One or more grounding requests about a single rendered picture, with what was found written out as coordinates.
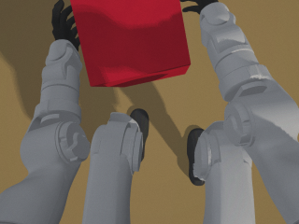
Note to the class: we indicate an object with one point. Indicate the carton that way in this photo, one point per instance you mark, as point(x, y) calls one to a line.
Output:
point(130, 42)

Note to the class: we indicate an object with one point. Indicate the right robot upper arm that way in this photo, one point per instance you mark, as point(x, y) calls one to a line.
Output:
point(266, 125)

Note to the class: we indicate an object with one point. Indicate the left robot forearm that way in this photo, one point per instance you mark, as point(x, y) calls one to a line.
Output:
point(59, 99)

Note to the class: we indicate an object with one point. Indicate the right robot thigh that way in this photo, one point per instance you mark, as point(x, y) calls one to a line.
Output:
point(229, 195)

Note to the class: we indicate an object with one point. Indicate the left robot hand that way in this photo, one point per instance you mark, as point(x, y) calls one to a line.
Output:
point(62, 26)

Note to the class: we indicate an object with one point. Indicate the left robot foot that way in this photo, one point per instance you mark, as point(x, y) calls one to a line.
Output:
point(143, 121)

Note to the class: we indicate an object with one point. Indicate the left robot upper arm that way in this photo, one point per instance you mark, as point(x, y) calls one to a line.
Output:
point(52, 156)

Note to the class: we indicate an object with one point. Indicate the right robot forearm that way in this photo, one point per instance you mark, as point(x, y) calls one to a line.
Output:
point(231, 55)

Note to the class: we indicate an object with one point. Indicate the right robot hand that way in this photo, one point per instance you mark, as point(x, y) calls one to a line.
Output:
point(199, 7)

